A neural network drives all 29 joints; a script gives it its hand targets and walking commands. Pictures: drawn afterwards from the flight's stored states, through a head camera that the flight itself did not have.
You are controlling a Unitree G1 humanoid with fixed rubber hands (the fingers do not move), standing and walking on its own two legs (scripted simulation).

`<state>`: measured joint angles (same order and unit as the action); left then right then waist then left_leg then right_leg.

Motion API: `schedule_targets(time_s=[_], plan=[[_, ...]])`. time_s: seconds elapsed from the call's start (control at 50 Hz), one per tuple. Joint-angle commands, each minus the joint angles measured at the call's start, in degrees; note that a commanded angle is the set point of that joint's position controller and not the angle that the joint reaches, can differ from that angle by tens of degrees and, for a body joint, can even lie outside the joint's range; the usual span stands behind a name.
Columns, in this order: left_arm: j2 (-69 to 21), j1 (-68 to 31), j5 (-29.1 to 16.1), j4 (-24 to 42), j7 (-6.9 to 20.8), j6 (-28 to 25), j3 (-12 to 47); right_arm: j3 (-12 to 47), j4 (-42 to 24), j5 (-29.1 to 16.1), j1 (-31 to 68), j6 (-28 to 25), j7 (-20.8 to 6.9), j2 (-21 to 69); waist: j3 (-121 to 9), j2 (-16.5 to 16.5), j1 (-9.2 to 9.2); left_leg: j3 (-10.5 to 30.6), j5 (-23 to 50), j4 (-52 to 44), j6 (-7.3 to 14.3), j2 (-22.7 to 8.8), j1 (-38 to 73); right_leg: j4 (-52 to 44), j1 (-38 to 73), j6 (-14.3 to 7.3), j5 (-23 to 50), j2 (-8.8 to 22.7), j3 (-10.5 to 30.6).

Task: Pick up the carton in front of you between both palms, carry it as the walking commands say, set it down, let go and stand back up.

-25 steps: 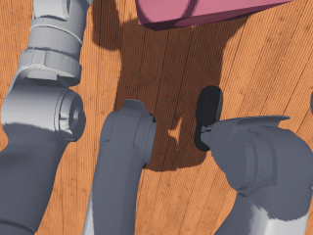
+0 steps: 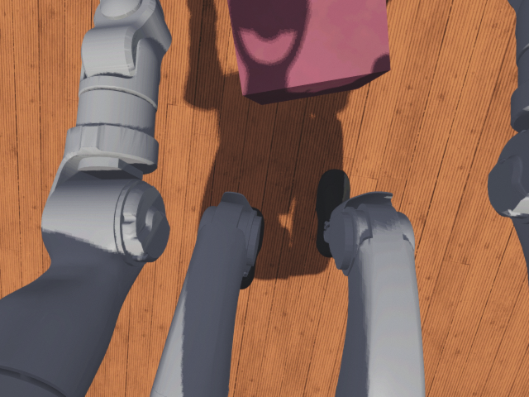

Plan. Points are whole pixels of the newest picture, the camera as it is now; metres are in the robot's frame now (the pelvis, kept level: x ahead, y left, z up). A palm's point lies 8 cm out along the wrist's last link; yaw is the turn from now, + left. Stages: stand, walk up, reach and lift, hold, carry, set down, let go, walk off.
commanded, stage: set down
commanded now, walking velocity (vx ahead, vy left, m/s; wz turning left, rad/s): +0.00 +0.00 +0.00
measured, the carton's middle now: (303, 32) +0.56 -0.04 -0.37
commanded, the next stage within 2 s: let go in 0.48 s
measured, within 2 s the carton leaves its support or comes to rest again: neither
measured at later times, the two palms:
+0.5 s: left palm out of the picture +0.55 +0.14 +0.03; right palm out of the picture +0.58 -0.26 +0.02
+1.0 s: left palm out of the picture +0.46 +0.18 +0.12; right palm out of the picture +0.45 -0.25 +0.11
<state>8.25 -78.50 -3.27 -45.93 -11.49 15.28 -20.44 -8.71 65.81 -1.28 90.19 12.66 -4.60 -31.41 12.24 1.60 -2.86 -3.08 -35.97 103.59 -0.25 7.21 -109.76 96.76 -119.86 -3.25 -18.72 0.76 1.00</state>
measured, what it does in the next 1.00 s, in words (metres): rises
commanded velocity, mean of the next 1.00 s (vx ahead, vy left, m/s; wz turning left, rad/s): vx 0.00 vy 0.00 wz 0.00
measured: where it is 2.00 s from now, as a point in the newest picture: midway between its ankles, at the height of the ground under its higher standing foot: (286, 245)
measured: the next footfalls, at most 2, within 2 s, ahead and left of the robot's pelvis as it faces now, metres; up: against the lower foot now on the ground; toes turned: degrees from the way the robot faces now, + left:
none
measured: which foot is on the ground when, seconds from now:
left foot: down 0.00-1.00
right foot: down 0.00-1.00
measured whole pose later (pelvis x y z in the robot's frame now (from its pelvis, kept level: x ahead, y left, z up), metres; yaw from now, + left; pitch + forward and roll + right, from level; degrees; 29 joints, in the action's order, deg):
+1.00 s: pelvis +0.10 -0.01 +0.23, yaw -6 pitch +34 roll +2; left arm 10.9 -24.9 1.7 -34.4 4.6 4.2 -10.4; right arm -10.8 33.0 3.4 28.7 7.2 2.9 -11.7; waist -2.1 0.3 -3.0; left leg 1.1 -23.2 47.1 0.8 4.1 -57.9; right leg 43.2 -66.8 -2.1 -10.3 -2.2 1.5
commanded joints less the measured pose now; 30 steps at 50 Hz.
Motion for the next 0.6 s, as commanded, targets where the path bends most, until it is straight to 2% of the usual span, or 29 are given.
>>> schedule_targets(time_s=[0.0, 0.02, 0.04, 0.06, 0.08, 0.1, 0.12, 0.14, 0.16, 0.18, 0.2, 0.22, 0.24, 0.26, 0.28, 0.3, 0.32, 0.36, 0.38, 0.4, 0.42, 0.44, 0.46, 0.48, 0.5, 0.52, 0.54, 0.56, 0.58], plan=[[5.8, -11.3, -0.9, 6.2, 1.1, -0.5, -0.5, -1.2, -9.5, -0.1, 18.0, 0.1, 0.6, -5.9, -67.4, -10.6, 0.40, 0.1, 7.4, -18.2, -2.8, -1.6, -1.6, -3.8, 74.5, 0.5, 16.1, -1.9, 4.6], [4.5, -11.3, -0.2, 6.1, 1.3, -0.8, -0.4, -0.7, -5.8, 2.2, 14.6, 0.1, 0.3, -5.4, -64.8, -12.1, 0.55, 0.0, 7.2, -18.2, -3.1, -1.5, -6.1, -4.2, 73.0, 0.1, 14.9, -1.7, 5.2], [6.6, -8.8, 1.0, 4.5, 2.1, -1.9, -0.3, -1.5, -5.8, 2.3, 13.2, 0.4, 0.8, -3.3, -67.3, -10.4, -1.14, -2.0, 8.5, -18.9, -3.8, -1.4, -1.1, -5.0, 72.5, 1.8, 15.2, -2.6, 3.7], [6.6, -7.6, -0.4, 7.6, 2.0, -1.8, -1.2, -0.8, -8.5, 0.6, 13.9, 0.1, 0.9, -2.9, -66.8, -11.6, -2.56, -0.4, 9.9, -21.1, -3.2, -1.2, -2.2, -5.0, 74.1, 0.9, 17.9, -1.8, 4.5], [8.8, -8.8, 1.8, 5.4, 2.5, -1.9, -1.5, -0.4, -8.2, 1.4, 11.9, 0.4, 1.4, -1.9, -68.9, -10.2, -1.17, -2.1, 8.7, -19.9, -3.2, -0.9, -4.3, -8.4, 78.8, 1.1, 17.4, -2.2, 7.4], [6.6, -8.3, -1.2, 11.1, 2.8, -2.3, -1.7, 0.5, -11.0, 2.7, 14.2, 0.3, 1.6, -2.4, -73.9, -15.0, -1.02, -1.2, 8.9, -22.9, -3.1, -1.2, -4.5, -8.1, 86.8, 0.6, 20.8, -1.6, 6.7], [7.1, -5.3, 0.7, 7.7, 2.8, -2.4, -1.4, -2.3, -11.6, 1.9, 14.5, 0.1, 1.7, -5.9, -74.0, -10.5, -5.19, -1.5, 11.5, -24.6, -3.0, -1.0, 3.6, -8.2, 80.2, 1.5, 17.9, -2.7, 4.6], [13.0, -8.7, 1.6, 10.0, 2.6, -1.7, -3.7, -1.1, -12.2, 2.0, 14.5, 0.7, 2.0, -5.3, -74.3, -14.7, -3.17, -1.8, 7.7, -23.7, -3.1, -1.1, -3.6, -9.2, 88.3, 0.4, 18.8, -1.8, 6.8], [8.7, -7.7, -0.5, 11.9, 2.9, -1.4, -1.7, -3.1, -14.0, 3.4, 15.9, 0.8, 2.1, -6.4, -78.9, -12.3, -0.17, -2.1, 9.9, -25.9, -3.6, -0.9, -1.6, -10.1, 92.3, 0.8, 22.9, -1.8, 5.8], [10.1, -4.7, -1.8, 12.3, 3.4, -1.5, -0.7, 3.5, -17.3, 1.6, 15.7, 1.4, 1.9, -0.1, -79.3, -19.0, -5.04, -2.0, 11.1, -27.6, -2.4, -0.8, -4.2, -10.1, 95.5, 1.3, 28.0, -1.3, 6.3], [10.0, -6.8, -1.7, 11.5, 3.8, -0.9, -0.1, -2.3, -16.0, 2.8, 13.8, 1.3, 2.3, -3.5, -78.3, -14.8, 0.74, -3.4, 11.5, -27.6, -3.8, -0.3, -6.2, -12.2, 99.6, 0.8, 28.5, -1.4, 6.9], [10.6, -6.3, -1.7, 9.9, 4.3, -0.7, -0.2, -0.2, -14.0, 1.6, 9.7, 2.2, 2.7, -0.9, -78.4, -13.4, -0.62, -3.6, 11.4, -29.2, -3.5, -0.7, -0.5, -14.3, 96.7, 1.3, 26.2, -2.4, 6.2], [8.5, -1.8, -0.1, 10.7, 4.4, -1.3, -1.2, 1.1, -19.4, 1.4, 14.8, 2.1, 2.7, -2.5, -81.3, -11.7, -7.72, -3.3, 14.3, -29.9, -2.9, -0.5, 3.5, -13.1, 97.7, 1.8, 28.1, -1.7, 6.7], [8.8, -5.1, -1.6, 13.1, 4.2, -1.3, 0.1, -2.6, -13.8, 2.3, 10.0, 2.3, 2.5, -2.0, -78.3, -11.7, 0.28, -1.6, 12.2, -31.2, -3.7, -1.1, -1.1, -15.1, 100.2, 0.3, 30.5, -1.5, 7.3], [9.6, 0.1, 0.2, 9.8, 4.5, -1.2, -2.8, -0.4, -18.3, 3.4, 12.8, 2.3, 2.5, -1.5, -77.5, -15.8, -5.01, -2.1, 11.9, -34.8, -2.5, -0.9, 1.4, -17.0, 100.1, 2.1, 28.6, -1.9, 6.7], [11.9, -0.9, 0.9, 8.8, 4.7, -1.3, -1.5, -0.9, -13.0, 2.4, 6.1, 2.5, 2.5, 0.9, -75.8, -13.8, -2.06, -2.2, 10.7, -34.6, -3.1, -0.7, -0.3, -17.5, 100.3, 2.1, 29.4, -2.2, 6.2], [7.4, -0.2, 1.6, 10.4, 4.6, -1.3, -1.4, -0.7, -13.1, 2.0, 6.9, 2.5, 1.9, 1.2, -74.1, -8.1, -4.61, -3.7, 13.0, -34.8, -3.8, -1.5, 3.8, -20.9, 98.5, 1.7, 20.7, -1.6, 8.2], [7.4, 1.2, 1.4, 8.3, 5.7, -2.6, -2.4, -4.0, -11.7, 5.1, 5.4, 1.3, 2.2, 0.5, -69.7, -13.9, -2.46, -0.9, 13.9, -38.3, -3.6, -1.7, 2.6, -21.9, 96.1, 2.0, 29.1, -1.8, 6.4], [7.0, 1.4, 0.2, 10.9, 5.9, -2.8, 0.7, -3.6, -12.6, 4.8, 4.4, 1.1, 2.2, 1.2, -67.9, -8.5, -1.71, -2.0, 13.5, -39.4, -4.1, -0.9, 3.3, -24.4, 97.4, 0.8, 28.4, -0.8, 8.2], [8.7, 1.3, 1.9, 8.6, 6.1, -2.9, -2.6, -5.0, -12.1, 5.8, 5.5, 0.3, 2.1, 0.4, -71.0, -10.5, -1.74, -1.7, 12.0, -39.2, -3.7, -1.9, 3.7, -23.7, 98.5, 1.2, 27.7, -1.2, 7.5], [9.6, -0.9, 1.3, 12.1, 6.1, -3.2, -3.7, -2.5, -13.9, 3.4, 6.4, 0.8, 1.8, 3.1, -72.4, -10.0, -5.96, -3.5, 11.8, -39.2, -4.0, -1.0, 3.0, -27.0, 104.6, 0.3, 28.4, 0.3, 11.0], [6.6, 3.4, 2.1, 7.0, 6.3, -3.0, -1.5, -3.7, -8.7, 7.1, 3.1, 0.7, 2.1, 1.3, -65.3, -13.3, -1.61, -0.5, 12.1, -43.9, -4.2, -2.1, -0.1, -27.2, 101.8, 0.6, 29.0, -0.5, 8.4], [5.0, 1.5, 3.2, 9.5, 6.2, -3.7, -2.3, -6.3, -13.0, 5.3, 5.4, -0.1, 1.9, 0.5, -65.3, -7.3, -5.30, -1.8, 13.0, -44.6, -4.1, -2.1, 4.1, -28.4, 99.0, 0.8, 26.9, -0.7, 8.2], [5.9, 1.4, 1.9, 9.1, 6.7, -3.3, -2.6, -3.4, -12.9, 6.3, 3.3, -0.3, 1.8, 2.8, -66.6, -13.8, -0.34, -0.6, 13.3, -44.5, -3.6, -2.3, 9.8, -31.0, 102.1, 1.6, 22.2, -1.4, 7.4], [7.0, 0.3, 4.2, 7.0, 7.4, -2.9, -3.0, -7.9, -9.3, 8.1, 4.5, 0.0, 2.4, -1.0, -64.9, -8.9, -1.16, -1.7, 10.9, -44.5, -4.7, -2.2, 7.6, -31.7, 97.3, 1.7, 18.8, -1.5, 7.1], [6.9, 2.5, 4.5, 7.6, 7.7, -3.1, -5.1, -4.7, -12.3, 8.8, 5.4, 0.7, 2.3, 3.9, -65.3, -14.2, -2.56, -1.5, 11.0, -46.7, -3.7, -2.0, 6.2, -33.9, 104.7, 2.0, 19.4, -1.3, 8.3], [9.6, 3.4, 6.2, 10.2, 7.9, -3.2, -4.7, -8.4, -11.9, 9.9, 2.5, 0.8, 2.8, 1.5, -66.9, -11.4, -2.55, -1.6, 11.4, -48.6, -4.1, -2.5, 7.8, -34.8, 106.3, 2.0, 21.7, -1.2, 7.7], [8.9, 5.0, 6.0, 9.2, 8.1, -3.1, -2.9, -6.4, -14.4, 7.7, -1.9, 0.6, 3.4, 4.6, -69.1, -10.1, -4.08, -1.4, 13.1, -48.2, -3.9, -2.5, 11.6, -35.0, 108.0, 1.1, 24.9, -0.7, 9.2], [6.3, 8.9, 5.7, 7.4, 9.0, -3.2, -1.7, -4.0, -14.0, 7.1, -1.9, 1.4, 3.9, 6.5, -69.4, -9.7, -5.37, -2.8, 11.9, -48.8, -3.5, -2.5, 11.5, -37.1, 110.8, 2.5, 25.7, -0.1, 9.6]])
